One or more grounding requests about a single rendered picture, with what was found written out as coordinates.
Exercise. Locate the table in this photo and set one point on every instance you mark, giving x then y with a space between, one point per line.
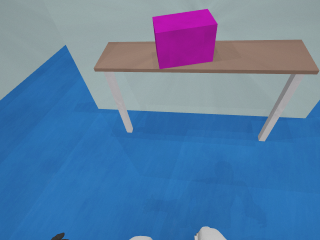
229 57

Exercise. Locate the robot right thigh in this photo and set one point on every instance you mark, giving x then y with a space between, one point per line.
209 234

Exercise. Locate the carton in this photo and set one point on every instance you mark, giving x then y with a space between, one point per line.
184 38

